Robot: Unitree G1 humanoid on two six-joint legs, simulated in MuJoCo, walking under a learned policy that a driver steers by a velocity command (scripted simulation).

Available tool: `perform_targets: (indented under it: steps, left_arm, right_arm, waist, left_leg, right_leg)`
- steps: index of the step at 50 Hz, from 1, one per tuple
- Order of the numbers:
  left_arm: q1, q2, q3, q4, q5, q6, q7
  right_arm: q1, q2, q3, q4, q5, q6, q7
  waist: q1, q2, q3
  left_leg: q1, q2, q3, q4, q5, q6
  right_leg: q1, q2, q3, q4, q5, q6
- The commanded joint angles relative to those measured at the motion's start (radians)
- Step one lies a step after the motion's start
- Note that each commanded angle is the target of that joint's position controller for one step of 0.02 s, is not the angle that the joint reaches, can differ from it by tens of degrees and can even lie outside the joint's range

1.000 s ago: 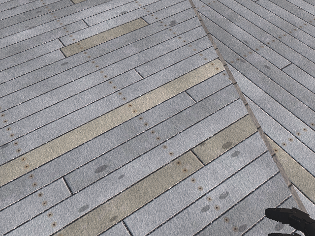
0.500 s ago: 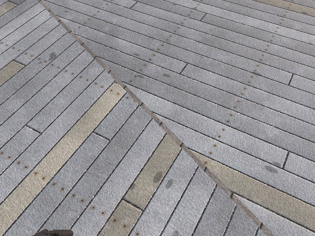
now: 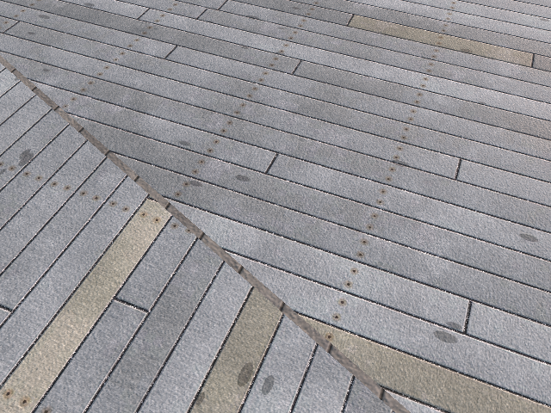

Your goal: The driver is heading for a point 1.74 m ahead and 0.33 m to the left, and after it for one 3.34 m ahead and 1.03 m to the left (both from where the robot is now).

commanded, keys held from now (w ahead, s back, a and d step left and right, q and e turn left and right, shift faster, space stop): no key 1.00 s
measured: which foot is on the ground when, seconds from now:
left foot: down 0.00-1.00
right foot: down 0.00-1.00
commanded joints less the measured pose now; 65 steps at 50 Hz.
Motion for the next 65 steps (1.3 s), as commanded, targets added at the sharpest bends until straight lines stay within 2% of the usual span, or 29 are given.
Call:
perform_targets:
  steps: [1,2,3,4,5,6,7,11,15,21,29,42,54,65]
  left_arm:
    - [0.087,0.073,0.016,-0.047,0.008,-0.021,0.0]
    - [0.047,0.101,0.023,-0.042,0.008,-0.018,0.003]
    - [0.006,0.095,0.025,-0.041,0.009,-0.01,0.005]
    - [-0.005,0.09,0.025,-0.038,0.011,0.002,0.005]
    - [0.005,0.083,0.024,-0.037,0.012,0.01,0.004]
    - [0.011,0.085,0.025,-0.029,0.007,0.01,0.003]
    - [0.011,0.081,0.025,-0.025,0.002,0.007,0.002]
    - [0.014,0.065,0.025,-0.003,0.0,-0.009,0.005]
    - [0.024,0.059,0.028,0.016,-0.004,-0.011,0.01]
    - [0.037,0.063,0.031,0.044,-0.006,-0.006,0.022]
    - [0.039,0.061,0.034,0.095,-0.009,-0.001,0.035]
    - [0.04,0.055,0.036,0.23,-0.012,0.0,0.046]
    - [0.057,0.052,0.027,0.348,-0.015,-0.005,0.051]
    - [0.077,0.045,0.014,0.412,-0.016,-0.008,0.054]
  right_arm:
    - [-0.048,-0.148,-0.031,-0.063,-0.019,-0.02,0.003]
    - [-0.086,-0.099,-0.017,-0.077,-0.014,-0.024,0.009]
    - [-0.074,-0.094,-0.017,-0.07,-0.009,-0.026,0.01]
    - [-0.059,-0.104,-0.017,-0.068,-0.005,-0.031,0.012]
    - [-0.054,-0.105,-0.016,-0.062,-0.004,-0.035,0.011]
    - [-0.039,-0.104,-0.014,-0.061,-0.003,-0.035,0.009]
    - [-0.026,-0.103,-0.015,-0.057,-0.002,-0.035,0.007]
    - [-0.005,-0.09,-0.012,-0.055,0.005,-0.033,-0.001]
    - [-0.01,-0.079,-0.009,-0.052,0.007,-0.029,0.002]
    - [-0.016,-0.068,-0.005,-0.031,0.008,-0.028,0.01]
    - [-0.01,-0.065,-0.004,0.018,0.01,-0.03,0.009]
    - [0.016,-0.067,0.0,0.126,0.013,-0.031,0.002]
    - [0.05,-0.064,0.007,0.203,0.015,-0.026,-0.004]
    - [0.084,-0.055,0.013,0.244,0.017,-0.021,-0.005]
  waist:
    - [0.078,0.241,-0.08]
    - [0.065,0.194,-0.059]
    - [0.043,0.17,-0.057]
    - [0.03,0.161,-0.039]
    - [0.032,0.154,-0.023]
    - [0.024,0.115,-0.003]
    - [0.017,0.091,0.003]
    - [-0.001,0.026,-0.032]
    - [-0.002,-0.003,-0.045]
    - [0.003,-0.004,-0.036]
    - [0.006,0.007,-0.016]
    - [0.005,0.009,0.014]
    - [0.003,0.013,0.032]
    - [0.002,0.012,0.039]
  left_leg:
    - [0.066,0.247,-0.257,-0.207,0.241,0.188]
    - [0.022,0.185,-0.214,-0.212,0.123,0.159]
    - [0.019,0.132,-0.16,-0.199,0.045,0.112]
    - [0.003,0.106,-0.13,-0.196,0.0,0.086]
    - [-0.01,0.095,-0.115,-0.194,-0.039,0.074]
    - [-0.006,0.072,-0.086,-0.183,-0.046,0.061]
    - [0.017,0.059,-0.069,-0.161,-0.03,0.054]
    - [0.083,0.046,-0.049,-0.108,0.086,0.065]
    - [0.099,0.033,-0.036,-0.092,0.124,0.067]
    - [0.095,0.021,-0.026,-0.096,0.136,0.064]
    - [0.087,0.014,-0.022,-0.123,0.119,0.062]
    - [0.096,0.01,-0.025,-0.178,0.086,0.071]
    - [0.112,0.005,-0.027,-0.208,0.082,0.081]
    - [0.123,0.0,-0.026,-0.216,0.101,0.085]
  right_leg:
    - [0.033,-0.063,0.006,-0.012,-0.166,0.022]
    - [0.105,-0.083,0.01,-0.039,-0.088,0.032]
    - [0.129,-0.078,0.009,-0.052,-0.027,0.03]
    - [0.145,-0.082,0.021,-0.06,0.0,0.026]
    - [0.155,-0.094,0.034,-0.077,0.015,0.019]
    - [0.138,-0.098,0.044,-0.084,0.012,0.006]
    - [0.119,-0.098,0.046,-0.089,0.012,-0.002]
    - [0.115,-0.107,0.055,-0.088,0.099,0.005]
    - [0.135,-0.112,0.06,-0.081,0.143,0.01]
    - [0.165,-0.119,0.066,-0.079,0.173,0.013]
    - [0.194,-0.119,0.062,-0.088,0.178,0.021]
    - [0.217,-0.113,0.044,-0.125,0.16,0.038]
    - [0.206,-0.11,0.025,-0.153,0.137,0.047]
    - [0.195,-0.111,0.014,-0.165,0.131,0.051]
